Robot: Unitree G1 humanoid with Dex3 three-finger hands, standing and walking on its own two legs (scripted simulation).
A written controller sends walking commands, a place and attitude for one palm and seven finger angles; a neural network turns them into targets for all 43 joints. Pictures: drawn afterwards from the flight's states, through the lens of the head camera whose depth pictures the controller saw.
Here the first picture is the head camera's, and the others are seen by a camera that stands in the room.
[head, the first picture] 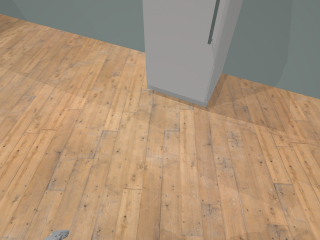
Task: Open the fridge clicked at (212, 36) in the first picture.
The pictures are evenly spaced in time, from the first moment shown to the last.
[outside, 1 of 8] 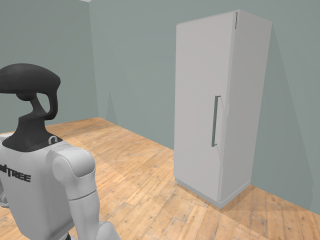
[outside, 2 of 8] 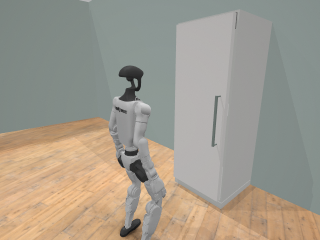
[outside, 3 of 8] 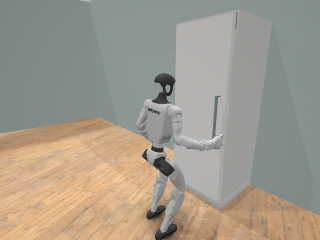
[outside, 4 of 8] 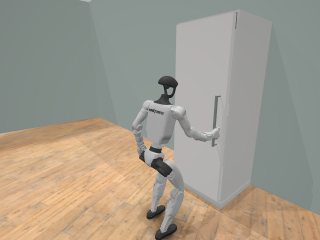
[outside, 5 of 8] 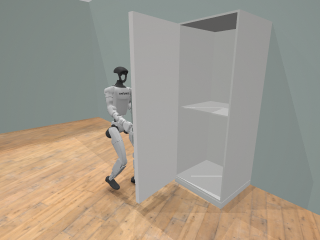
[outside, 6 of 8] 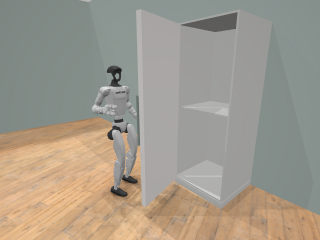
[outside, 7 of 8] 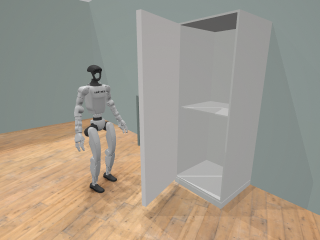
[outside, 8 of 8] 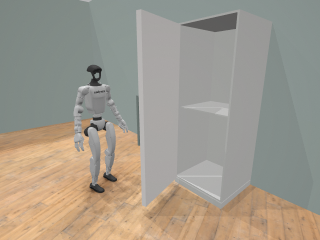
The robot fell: no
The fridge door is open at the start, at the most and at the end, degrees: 0 83 75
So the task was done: yes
